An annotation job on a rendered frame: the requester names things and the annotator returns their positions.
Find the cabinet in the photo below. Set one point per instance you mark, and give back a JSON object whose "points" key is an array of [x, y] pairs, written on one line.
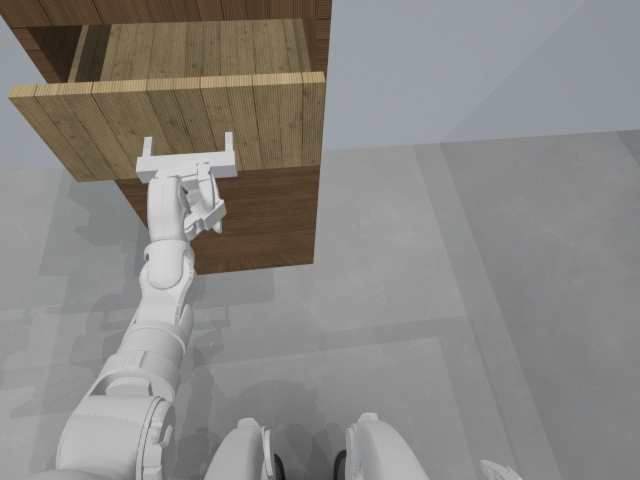
{"points": [[271, 214]]}

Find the left robot hand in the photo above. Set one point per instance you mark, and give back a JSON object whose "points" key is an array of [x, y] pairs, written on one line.
{"points": [[167, 204]]}

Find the right robot shin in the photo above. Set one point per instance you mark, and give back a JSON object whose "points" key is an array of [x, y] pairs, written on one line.
{"points": [[363, 417]]}

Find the drawer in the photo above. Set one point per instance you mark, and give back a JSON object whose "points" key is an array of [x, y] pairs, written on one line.
{"points": [[185, 84]]}

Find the left robot forearm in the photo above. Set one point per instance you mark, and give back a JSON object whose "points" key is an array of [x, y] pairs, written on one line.
{"points": [[148, 360]]}

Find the right robot hand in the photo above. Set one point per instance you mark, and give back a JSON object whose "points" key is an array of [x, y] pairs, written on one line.
{"points": [[493, 471]]}

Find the robot left upper arm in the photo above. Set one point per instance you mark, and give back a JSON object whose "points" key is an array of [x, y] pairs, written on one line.
{"points": [[113, 437]]}

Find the right robot thigh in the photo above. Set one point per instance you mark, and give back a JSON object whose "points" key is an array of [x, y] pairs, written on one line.
{"points": [[377, 451]]}

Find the handle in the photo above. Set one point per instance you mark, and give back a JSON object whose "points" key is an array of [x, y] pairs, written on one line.
{"points": [[222, 164]]}

